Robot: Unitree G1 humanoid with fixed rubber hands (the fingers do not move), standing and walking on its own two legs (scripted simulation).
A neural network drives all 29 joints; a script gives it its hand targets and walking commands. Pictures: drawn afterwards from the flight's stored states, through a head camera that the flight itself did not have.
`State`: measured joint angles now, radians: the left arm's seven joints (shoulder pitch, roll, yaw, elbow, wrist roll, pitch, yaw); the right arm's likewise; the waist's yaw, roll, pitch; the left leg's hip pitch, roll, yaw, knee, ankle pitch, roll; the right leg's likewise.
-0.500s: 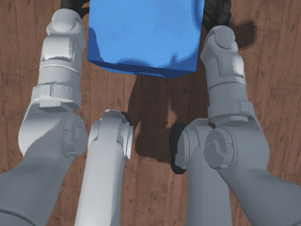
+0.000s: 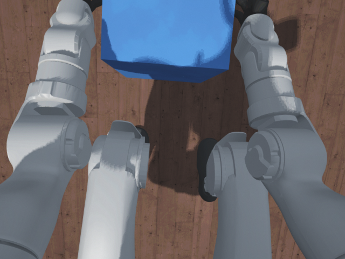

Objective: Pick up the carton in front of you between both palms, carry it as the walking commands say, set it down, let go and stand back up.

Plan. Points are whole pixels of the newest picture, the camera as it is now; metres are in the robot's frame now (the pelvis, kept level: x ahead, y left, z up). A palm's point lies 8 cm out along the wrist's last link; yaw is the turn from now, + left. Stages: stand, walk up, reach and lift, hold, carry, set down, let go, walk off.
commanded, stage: set down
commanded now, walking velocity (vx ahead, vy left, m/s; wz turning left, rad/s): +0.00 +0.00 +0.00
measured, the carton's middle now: (167, 27) +0.52 +0.07 -0.24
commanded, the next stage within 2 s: none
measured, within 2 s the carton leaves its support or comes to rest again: rests again in 0.82 s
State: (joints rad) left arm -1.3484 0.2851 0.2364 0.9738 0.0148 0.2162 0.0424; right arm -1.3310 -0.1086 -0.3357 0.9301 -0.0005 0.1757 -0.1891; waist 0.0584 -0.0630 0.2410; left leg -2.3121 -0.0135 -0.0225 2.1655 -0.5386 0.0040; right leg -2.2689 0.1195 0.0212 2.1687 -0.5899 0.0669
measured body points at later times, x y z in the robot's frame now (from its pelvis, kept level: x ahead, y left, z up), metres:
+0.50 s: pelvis -0.01 +0.00 +0.00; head +0.35 +0.04 +0.26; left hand +0.53 +0.23 -0.17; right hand +0.55 -0.09 -0.16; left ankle +0.11 +0.12 -0.34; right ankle +0.11 -0.12 -0.34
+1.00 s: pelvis +0.00 +0.00 -0.01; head +0.37 +0.04 +0.24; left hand +0.52 +0.27 -0.20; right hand +0.54 -0.13 -0.20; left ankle +0.11 +0.12 -0.34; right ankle +0.11 -0.12 -0.34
